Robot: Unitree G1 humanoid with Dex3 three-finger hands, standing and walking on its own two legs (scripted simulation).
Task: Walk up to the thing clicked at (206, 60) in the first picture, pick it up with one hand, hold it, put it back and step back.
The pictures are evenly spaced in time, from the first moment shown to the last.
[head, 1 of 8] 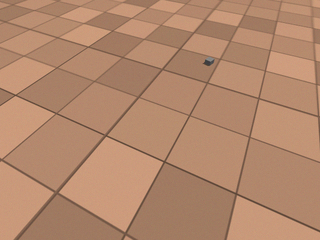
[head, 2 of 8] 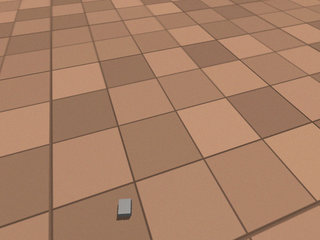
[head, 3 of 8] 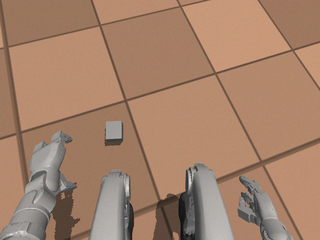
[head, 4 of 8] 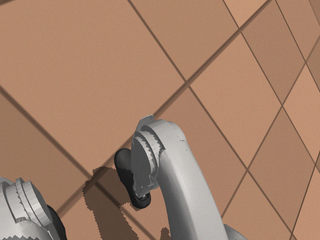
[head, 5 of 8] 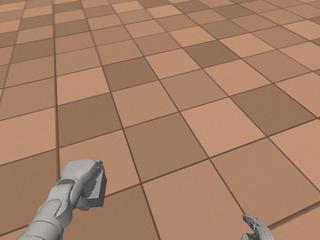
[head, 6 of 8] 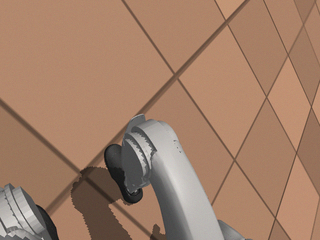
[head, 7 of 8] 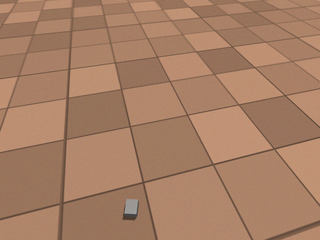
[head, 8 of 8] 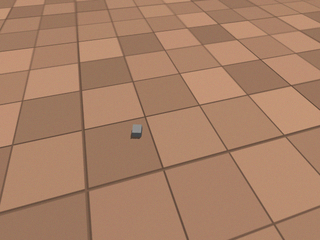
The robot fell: no
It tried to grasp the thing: yes
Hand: left
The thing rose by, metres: 0.68
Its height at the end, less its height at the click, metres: +0.00
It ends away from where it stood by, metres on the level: 0.01
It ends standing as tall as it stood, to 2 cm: yes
